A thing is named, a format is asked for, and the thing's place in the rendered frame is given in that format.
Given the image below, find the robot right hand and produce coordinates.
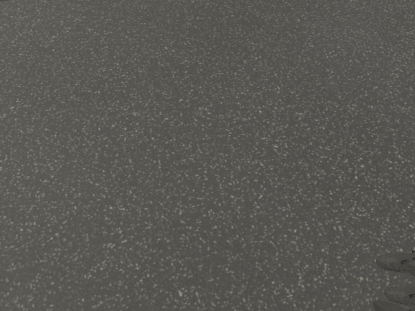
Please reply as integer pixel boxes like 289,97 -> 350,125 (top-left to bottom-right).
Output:
373,250 -> 415,311

